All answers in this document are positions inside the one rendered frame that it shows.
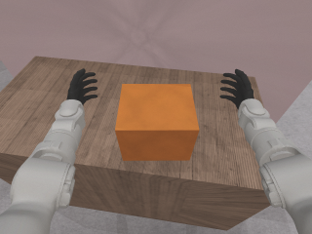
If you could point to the carton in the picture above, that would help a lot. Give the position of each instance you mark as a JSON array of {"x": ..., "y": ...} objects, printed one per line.
[{"x": 156, "y": 122}]

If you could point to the right robot forearm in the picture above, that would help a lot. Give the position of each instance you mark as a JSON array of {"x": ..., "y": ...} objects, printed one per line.
[{"x": 266, "y": 140}]

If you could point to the robot right upper arm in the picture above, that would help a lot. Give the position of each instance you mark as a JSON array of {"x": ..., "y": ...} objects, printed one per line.
[{"x": 287, "y": 183}]

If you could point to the left robot forearm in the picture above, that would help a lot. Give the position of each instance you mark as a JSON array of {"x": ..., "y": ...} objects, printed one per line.
[{"x": 62, "y": 139}]

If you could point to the robot right hand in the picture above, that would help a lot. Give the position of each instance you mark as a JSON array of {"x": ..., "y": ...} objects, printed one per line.
[{"x": 242, "y": 85}]

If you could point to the robot left hand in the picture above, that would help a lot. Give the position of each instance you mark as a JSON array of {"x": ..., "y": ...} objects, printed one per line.
[{"x": 76, "y": 88}]

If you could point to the robot left upper arm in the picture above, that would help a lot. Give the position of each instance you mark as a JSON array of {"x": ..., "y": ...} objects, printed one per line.
[{"x": 42, "y": 188}]

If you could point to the pedestal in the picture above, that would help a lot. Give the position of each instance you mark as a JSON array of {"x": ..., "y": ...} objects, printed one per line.
[{"x": 219, "y": 187}]

